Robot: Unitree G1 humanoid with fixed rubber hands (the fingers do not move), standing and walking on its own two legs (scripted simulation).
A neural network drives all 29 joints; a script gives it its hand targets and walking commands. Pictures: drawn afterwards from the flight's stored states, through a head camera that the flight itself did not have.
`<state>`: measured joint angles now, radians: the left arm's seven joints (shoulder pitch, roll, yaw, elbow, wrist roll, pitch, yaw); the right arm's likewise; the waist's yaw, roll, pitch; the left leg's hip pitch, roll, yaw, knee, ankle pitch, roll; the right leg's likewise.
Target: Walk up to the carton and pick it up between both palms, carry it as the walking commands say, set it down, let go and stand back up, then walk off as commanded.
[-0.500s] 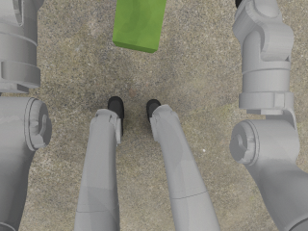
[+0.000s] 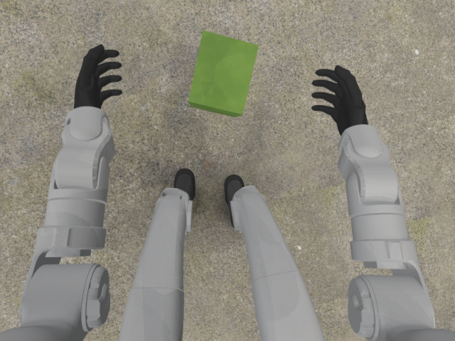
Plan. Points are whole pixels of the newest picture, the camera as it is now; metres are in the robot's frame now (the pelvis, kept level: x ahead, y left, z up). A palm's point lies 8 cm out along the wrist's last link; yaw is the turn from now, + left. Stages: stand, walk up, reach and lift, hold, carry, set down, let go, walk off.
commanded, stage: let go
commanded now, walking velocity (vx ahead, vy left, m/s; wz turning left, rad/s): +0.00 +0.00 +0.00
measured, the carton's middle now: (221, 79) +0.53 -0.07 -0.61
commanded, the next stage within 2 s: stand in 1.06 s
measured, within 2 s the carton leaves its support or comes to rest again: neither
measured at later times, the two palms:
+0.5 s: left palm (4, 240) +0.27 +0.22 -0.01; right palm (403, 241) +0.23 -0.22 +0.00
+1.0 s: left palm out of the picture +0.24 +0.25 +0.00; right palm (402, 238) +0.24 -0.21 +0.00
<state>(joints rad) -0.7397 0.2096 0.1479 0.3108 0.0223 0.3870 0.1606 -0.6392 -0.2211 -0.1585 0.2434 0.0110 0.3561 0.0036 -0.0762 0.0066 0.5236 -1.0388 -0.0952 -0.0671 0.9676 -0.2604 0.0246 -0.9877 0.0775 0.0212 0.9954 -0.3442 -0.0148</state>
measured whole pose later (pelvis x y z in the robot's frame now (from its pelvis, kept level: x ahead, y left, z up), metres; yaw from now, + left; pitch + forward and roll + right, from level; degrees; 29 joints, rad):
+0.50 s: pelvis +0.07 +0.01 +0.07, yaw -1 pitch +0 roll +0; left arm 0.08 0.16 0.09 0.48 0.07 0.12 0.00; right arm 0.14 -0.16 -0.05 0.45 -0.03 0.10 0.09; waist -0.04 -0.03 0.13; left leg -0.33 -0.09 -0.05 0.57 -0.24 0.05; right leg -0.29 0.06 0.08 0.59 -0.31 -0.01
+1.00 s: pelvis +0.08 +0.02 +0.07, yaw -2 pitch -11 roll +0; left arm 0.24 0.20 0.04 0.42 0.00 0.16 -0.03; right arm 0.19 -0.19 -0.04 0.43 -0.02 0.24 0.06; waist 0.02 0.01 0.18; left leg -0.06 -0.10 -0.03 0.54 -0.29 0.07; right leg -0.02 0.05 0.11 0.56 -0.35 -0.01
